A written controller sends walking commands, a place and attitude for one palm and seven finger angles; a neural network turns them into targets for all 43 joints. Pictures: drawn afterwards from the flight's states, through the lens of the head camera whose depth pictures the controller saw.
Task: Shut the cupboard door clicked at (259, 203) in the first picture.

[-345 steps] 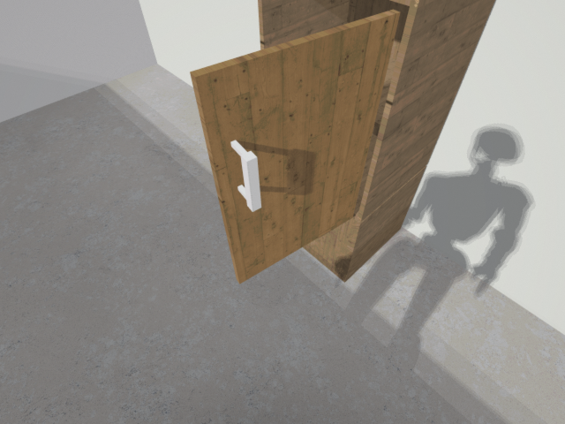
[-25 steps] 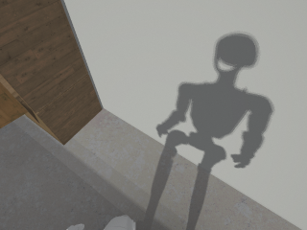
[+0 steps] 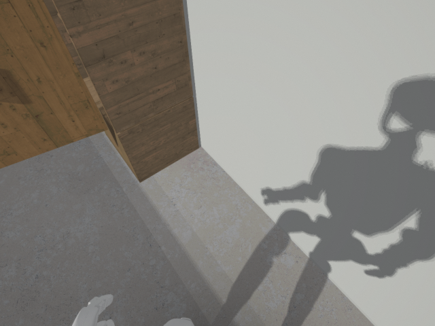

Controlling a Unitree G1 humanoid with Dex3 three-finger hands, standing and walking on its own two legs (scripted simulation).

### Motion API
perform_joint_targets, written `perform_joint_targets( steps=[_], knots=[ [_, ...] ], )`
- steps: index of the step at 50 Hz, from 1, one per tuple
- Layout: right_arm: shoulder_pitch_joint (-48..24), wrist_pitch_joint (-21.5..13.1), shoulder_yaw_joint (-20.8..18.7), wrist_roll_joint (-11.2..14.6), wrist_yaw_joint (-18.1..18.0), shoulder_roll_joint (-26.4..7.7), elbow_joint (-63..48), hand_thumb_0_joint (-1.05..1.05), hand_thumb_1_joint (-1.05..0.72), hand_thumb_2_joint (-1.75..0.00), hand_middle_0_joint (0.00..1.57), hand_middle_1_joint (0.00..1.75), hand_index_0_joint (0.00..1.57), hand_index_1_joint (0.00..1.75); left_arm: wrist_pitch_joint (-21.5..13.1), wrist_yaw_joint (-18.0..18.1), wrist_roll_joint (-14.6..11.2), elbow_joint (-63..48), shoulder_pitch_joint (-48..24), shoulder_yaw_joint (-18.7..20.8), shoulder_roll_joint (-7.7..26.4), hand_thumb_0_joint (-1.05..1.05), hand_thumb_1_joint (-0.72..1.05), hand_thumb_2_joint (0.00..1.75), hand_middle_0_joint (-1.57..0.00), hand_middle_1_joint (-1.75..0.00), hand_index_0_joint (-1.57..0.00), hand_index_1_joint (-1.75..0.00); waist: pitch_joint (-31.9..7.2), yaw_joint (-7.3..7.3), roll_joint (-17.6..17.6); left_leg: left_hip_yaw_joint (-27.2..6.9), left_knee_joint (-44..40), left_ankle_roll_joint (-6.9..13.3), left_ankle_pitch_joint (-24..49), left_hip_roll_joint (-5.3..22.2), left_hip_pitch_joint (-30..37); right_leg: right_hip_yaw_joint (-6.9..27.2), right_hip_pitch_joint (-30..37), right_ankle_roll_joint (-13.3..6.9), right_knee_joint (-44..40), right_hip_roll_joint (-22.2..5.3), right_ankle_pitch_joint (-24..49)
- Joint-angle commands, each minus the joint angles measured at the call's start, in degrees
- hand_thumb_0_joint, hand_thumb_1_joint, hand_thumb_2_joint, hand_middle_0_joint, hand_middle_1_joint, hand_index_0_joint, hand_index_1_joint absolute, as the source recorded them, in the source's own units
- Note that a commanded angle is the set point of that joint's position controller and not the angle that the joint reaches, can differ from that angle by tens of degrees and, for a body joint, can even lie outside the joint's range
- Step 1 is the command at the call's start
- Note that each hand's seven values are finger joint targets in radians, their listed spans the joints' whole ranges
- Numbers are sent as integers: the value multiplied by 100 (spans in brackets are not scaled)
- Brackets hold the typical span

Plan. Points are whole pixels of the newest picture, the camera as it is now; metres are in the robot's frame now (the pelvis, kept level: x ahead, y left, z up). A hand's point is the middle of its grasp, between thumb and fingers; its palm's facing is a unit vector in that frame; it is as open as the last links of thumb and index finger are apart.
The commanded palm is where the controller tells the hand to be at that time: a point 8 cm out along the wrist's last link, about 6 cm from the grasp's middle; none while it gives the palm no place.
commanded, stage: turn to face it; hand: left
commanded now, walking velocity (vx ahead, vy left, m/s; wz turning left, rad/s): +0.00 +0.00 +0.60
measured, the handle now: out of the picture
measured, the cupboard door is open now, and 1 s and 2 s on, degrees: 81 81 81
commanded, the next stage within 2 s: take the last steps up to it in 0.78 s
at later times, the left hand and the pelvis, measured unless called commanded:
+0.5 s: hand out of the picture +0.02 +0.24 -0.16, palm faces +0.33 -0.91 -0.25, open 7.4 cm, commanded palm none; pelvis +0.01 +0.01 +0.01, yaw +18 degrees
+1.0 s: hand out of the picture -0.03 +0.18 -0.17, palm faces +0.53 -0.83 -0.19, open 7.3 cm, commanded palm none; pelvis +0.04 +0.00 +0.00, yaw +30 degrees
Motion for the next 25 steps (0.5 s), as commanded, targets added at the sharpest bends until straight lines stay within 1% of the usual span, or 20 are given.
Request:
perform_joint_targets(
  steps=[1,2,3,4,5,8,9,10,11,12,13,14,15,16,17,18,19,20,22,25],
  knots=[
    [-329,-84,-264,-15,52,-649,-609,0,-90,-90,20,30,20,30,-95,121,20,-334,326,222,946,0,90,90,-20,-30,-20,-30,-413,115,-1144,240,2915,-69,-884,186,-1122,1478,653,-1056,-1717,-2094,1116],
    [-303,-59,-246,-14,65,-611,-507,0,-90,-90,20,30,20,30,-90,114,9,-355,178,189,851,0,90,90,-20,-30,-20,-30,-400,32,-1484,378,3039,-149,-729,300,-1175,1070,739,-954,-1513,-1835,1698],
    [-300,-50,-221,-9,86,-587,-490,0,-90,-90,20,30,20,30,-89,108,4,-375,138,153,782,0,90,90,-20,-30,-20,-30,-403,11,-1549,503,2875,-204,-640,352,-1088,592,781,-877,-1384,-1694,2209],
    [-333,-49,-188,3,105,-512,-509,0,-90,-90,20,30,20,30,-98,101,10,-374,160,146,759,0,90,90,-20,-30,-20,-30,-406,22,-1661,644,2512,-240,-599,358,-977,268,853,-813,-1309,-1616,2565],
    [-415,-46,-167,28,135,-432,-518,0,-90,-90,20,30,20,30,-97,95,23,-328,267,170,804,0,90,90,-20,-30,-20,-30,-433,77,-1611,799,2066,-259,-575,348,-810,38,955,-734,-1220,-1585,2777],
    [-698,-113,-65,37,154,-305,-575,0,-90,-90,20,30,20,30,-100,86,42,-207,687,243,993,0,90,90,-20,-30,-20,-30,-558,314,-1336,1148,801,-237,-582,246,-473,-68,1380,-739,-843,-1684,3475],
    [-671,-128,-59,46,153,-291,-580,0,-90,-90,20,30,20,30,-96,75,45,-180,756,271,1065,0,90,90,-20,-30,-20,-30,-605,321,-1340,1233,520,-209,-531,201,-320,-103,1392,-736,-745,-1737,3489],
    [-636,-149,-56,46,157,-286,-576,0,-90,-90,20,30,20,30,-93,59,52,-130,810,280,1087,0,90,90,-20,-30,-20,-30,-648,320,-1288,1308,165,-178,-451,152,-168,-164,1439,-668,-598,-1741,3511],
    [-456,-165,-59,37,143,-346,-540,0,-90,-90,20,30,20,30,-84,48,31,-132,761,305,1120,0,90,90,-20,-30,-20,-30,-718,210,-1247,1328,-266,-146,-105,137,118,-279,1342,-571,-385,-1741,3381],
    [-289,-180,-74,20,137,-439,-504,0,-90,-90,20,30,20,30,-67,25,-7,-145,712,311,1121,0,90,90,-20,-30,-20,-30,-748,105,-1087,1355,-750,-106,418,99,614,-453,1016,-390,-121,-1676,3056],
    [43,-215,-132,9,130,-633,-424,0,-90,-90,20,30,20,30,-43,5,-53,-176,590,306,1058,0,90,90,-20,-30,-20,-30,-889,-133,-664,1133,-1387,-15,1180,247,1359,-628,494,-164,501,-1597,2569],
    [378,-268,-273,-45,85,-1237,-382,0,-90,-90,20,30,20,30,-5,-33,-100,-327,602,250,723,0,90,90,-20,-30,-20,-30,-1192,-312,929,-566,-1644,537,2535,1469,2268,-916,-739,243,1712,-927,514],
    [792,-242,-382,-33,28,-1677,-329,0,-90,-90,20,30,20,30,28,-25,-93,-569,172,97,433,0,90,90,-20,-30,-20,-30,-1205,-538,1735,-1823,-1854,1289,4225,2509,2358,-554,-1608,411,2775,-448,-2154],
    [886,-218,-370,-59,-21,-1698,-233,0,-90,-90,20,30,20,30,86,0,-57,-626,-67,112,570,0,90,90,-20,-30,-20,-30,-1211,-546,1089,-1701,-1797,1574,3860,2645,2166,16,-1659,287,3222,-525,-2051],
    [711,-251,-324,-68,-73,-1495,-276,0,-90,-90,20,30,20,30,123,19,-27,-547,-268,139,554,0,90,90,-20,-30,-20,-30,-998,-509,833,-1607,-1989,1432,3080,2307,1819,115,-1767,266,3396,-518,-1612],
    [371,-262,-295,-72,-124,-1388,-365,0,-90,-90,20,30,20,30,129,4,-33,-439,-211,164,507,0,90,90,-20,-30,-20,-30,-803,-332,1017,-1373,-2008,1295,2658,2027,1473,215,-1734,280,3436,-510,-1244],
    [64,-270,-242,-71,-137,-1235,-414,0,-90,-90,20,30,20,30,141,-20,-28,-332,-65,170,516,0,90,90,-20,-30,-20,-30,-596,-183,987,-1045,-2040,1144,2436,1799,1125,263,-1579,267,3373,-465,-928],
    [-82,-291,-195,-67,-143,-1139,-439,0,-90,-90,20,30,20,30,141,-52,-24,-254,103,155,491,0,90,90,-20,-30,-20,-30,-644,-61,978,-784,-1994,1045,2476,1625,1139,223,-1453,273,3175,-429,-757],
    [-64,-301,-176,-58,-151,-1087,-416,0,-90,-90,20,30,20,30,139,-77,-38,-159,233,144,427,0,90,90,-20,-30,-20,-30,-802,-28,848,-584,-1910,986,2717,1435,1303,109,-1241,283,2755,-269,-674],
    [44,-277,-191,-70,-146,-1086,-355,0,-90,-90,20,30,20,30,125,-64,-43,-169,117,107,374,0,90,90,-20,-30,-20,-30,-785,-83,771,-675,-1891,1035,2682,1438,1284,28,-955,271,2032,-133,-764]
  ],
)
